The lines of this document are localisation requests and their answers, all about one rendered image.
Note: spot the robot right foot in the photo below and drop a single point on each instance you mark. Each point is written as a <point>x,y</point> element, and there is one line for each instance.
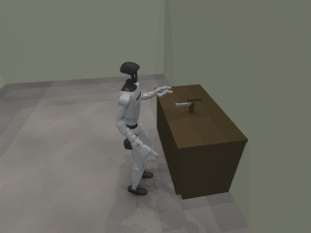
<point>138,190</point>

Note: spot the robot left forearm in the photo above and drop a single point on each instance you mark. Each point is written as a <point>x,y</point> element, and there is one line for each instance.
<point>148,95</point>

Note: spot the robot right forearm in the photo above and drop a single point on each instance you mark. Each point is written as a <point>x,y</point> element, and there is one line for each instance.
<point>132,138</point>

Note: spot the robot right thigh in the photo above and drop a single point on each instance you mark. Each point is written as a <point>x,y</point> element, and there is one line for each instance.
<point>138,158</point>

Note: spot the right robot hand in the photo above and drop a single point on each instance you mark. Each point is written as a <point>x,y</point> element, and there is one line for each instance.
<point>145,150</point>

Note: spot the left robot hand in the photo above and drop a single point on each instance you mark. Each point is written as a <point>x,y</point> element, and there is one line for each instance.
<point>161,91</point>

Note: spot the counter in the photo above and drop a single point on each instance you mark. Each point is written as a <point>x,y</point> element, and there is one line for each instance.
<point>201,144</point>

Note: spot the robot right upper arm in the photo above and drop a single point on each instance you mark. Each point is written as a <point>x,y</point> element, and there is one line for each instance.
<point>124,102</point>

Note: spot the tap lever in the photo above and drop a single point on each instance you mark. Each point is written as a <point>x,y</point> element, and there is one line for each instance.
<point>182,104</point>

